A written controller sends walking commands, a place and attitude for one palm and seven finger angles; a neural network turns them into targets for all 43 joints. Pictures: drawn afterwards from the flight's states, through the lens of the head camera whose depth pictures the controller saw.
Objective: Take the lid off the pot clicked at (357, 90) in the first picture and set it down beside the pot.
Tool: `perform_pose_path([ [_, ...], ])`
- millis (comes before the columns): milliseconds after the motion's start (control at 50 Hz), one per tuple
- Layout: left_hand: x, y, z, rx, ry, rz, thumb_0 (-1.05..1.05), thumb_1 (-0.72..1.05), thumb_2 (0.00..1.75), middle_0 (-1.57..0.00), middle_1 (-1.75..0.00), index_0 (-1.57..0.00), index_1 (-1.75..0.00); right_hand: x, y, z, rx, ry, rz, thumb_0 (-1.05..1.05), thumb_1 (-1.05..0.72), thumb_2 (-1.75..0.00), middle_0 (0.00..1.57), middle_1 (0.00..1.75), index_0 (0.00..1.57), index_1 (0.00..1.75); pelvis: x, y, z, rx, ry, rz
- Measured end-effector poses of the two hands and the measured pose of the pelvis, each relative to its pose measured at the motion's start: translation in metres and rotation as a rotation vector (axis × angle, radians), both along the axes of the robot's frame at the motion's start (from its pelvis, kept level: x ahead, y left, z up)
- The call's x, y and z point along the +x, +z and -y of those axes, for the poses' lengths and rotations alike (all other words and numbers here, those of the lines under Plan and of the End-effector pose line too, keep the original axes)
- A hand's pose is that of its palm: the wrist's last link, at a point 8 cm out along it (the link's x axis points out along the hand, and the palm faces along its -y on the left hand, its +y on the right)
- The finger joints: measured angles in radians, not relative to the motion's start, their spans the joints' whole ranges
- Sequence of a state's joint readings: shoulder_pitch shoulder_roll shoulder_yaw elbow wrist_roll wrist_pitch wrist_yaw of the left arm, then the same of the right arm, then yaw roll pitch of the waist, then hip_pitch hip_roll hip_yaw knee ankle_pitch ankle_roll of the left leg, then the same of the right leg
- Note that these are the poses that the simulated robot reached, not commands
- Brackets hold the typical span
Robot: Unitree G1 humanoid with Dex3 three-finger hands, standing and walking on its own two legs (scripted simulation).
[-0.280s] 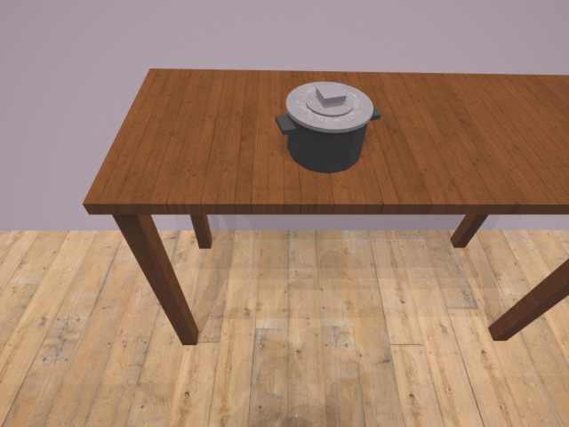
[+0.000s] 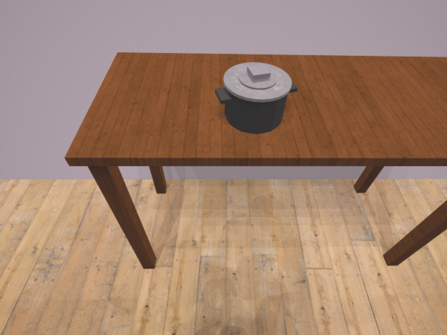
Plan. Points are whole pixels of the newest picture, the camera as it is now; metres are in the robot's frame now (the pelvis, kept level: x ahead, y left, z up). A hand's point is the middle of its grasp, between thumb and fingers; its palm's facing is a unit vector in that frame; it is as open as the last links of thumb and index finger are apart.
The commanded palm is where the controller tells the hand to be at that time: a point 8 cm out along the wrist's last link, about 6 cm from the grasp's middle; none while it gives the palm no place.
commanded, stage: look at it before walking up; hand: left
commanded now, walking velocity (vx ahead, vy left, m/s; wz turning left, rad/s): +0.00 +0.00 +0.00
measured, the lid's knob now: (258, 71) +0.67 -0.05 +0.13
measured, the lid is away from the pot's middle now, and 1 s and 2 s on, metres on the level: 0.00 0.00 0.00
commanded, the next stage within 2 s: take the last steps up to it in 0.38 s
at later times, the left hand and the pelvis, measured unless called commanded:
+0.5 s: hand out of the picture +0.01 +0.16 -0.17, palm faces +0.01 -0.98 -0.19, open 7.4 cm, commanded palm none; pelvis +0.01 -0.01 +0.00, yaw +0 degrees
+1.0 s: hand out of the picture +0.08 +0.10 -0.17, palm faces +0.05 -0.98 -0.21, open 7.4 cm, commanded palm none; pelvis +0.10 -0.08 +0.00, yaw -2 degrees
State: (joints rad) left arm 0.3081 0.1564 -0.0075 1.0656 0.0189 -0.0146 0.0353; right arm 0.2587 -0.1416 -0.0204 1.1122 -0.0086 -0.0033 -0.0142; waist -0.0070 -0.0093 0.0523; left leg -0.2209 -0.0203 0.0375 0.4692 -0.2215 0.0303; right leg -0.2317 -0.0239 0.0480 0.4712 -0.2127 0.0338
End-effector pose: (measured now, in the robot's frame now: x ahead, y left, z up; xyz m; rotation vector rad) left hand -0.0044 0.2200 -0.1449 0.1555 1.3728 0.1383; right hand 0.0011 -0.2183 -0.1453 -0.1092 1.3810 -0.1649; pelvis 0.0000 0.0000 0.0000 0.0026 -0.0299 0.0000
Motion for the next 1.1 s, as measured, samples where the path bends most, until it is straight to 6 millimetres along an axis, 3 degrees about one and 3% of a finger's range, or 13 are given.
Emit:
perform_pose_path([
  [260,-0.003,0.0,0.005,-0.002,0.009,-0.028,0.0,0.91,0.9,-0.2,-0.3,-0.2,-0.3,0.0,0.0,0.005,-0.003,-0.004,-0.019,0.0,-0.91,-0.9,0.19,0.3,0.19,0.3,0.005,0.0,0.004,0.0,-0.001,-0.012],
  [640,0.022,0.0,0.01,-0.005,0.002,-0.013,0.0,0.91,0.9,-0.2,-0.3,-0.2,-0.3,0.02,0.0,0.014,-0.008,-0.012,0.002,0.0,-0.91,-0.9,0.19,0.3,0.19,0.3,0.022,-0.001,0.012,0.007,-0.014,-0.019],
  [740,0.037,0.001,0.015,0.006,-0.013,-0.033,0.0,0.91,0.9,-0.2,-0.3,-0.2,-0.3,0.022,-0.002,0.027,-0.006,-0.052,-0.001,0.0,-0.91,-0.9,0.2,0.3,0.2,0.3,0.039,-0.003,0.026,0.02,-0.042,-0.032],
  [860,0.074,0.004,0.037,0.038,-0.006,0.017,0.0,0.91,0.9,-0.2,-0.3,-0.2,-0.3,0.023,-0.012,0.059,-0.004,-0.069,-0.066,0.0,-0.91,-0.9,0.2,0.3,0.2,0.3,0.065,-0.009,0.057,0.013,-0.035,-0.04],
  [960,0.082,0.009,0.062,0.033,0.048,0.016,0.0,0.91,0.9,-0.2,-0.3,-0.2,-0.3,0.062,-0.002,0.086,-0.027,-0.04,-0.077,0.01,-0.91,-0.9,0.2,0.3,0.2,0.3,0.09,-0.002,0.073,0.014,-0.025,-0.049],
  [1100,0.088,0.004,0.098,-0.031,0.046,-0.099,0.0,0.91,0.9,-0.2,-0.3,-0.2,-0.3,0.159,0.004,0.101,-0.047,-0.029,0.073,0.0,-0.91,-0.9,0.19,0.3,0.19,0.3,0.129,-0.001,0.082,-0.004,-0.039,-0.053],
])
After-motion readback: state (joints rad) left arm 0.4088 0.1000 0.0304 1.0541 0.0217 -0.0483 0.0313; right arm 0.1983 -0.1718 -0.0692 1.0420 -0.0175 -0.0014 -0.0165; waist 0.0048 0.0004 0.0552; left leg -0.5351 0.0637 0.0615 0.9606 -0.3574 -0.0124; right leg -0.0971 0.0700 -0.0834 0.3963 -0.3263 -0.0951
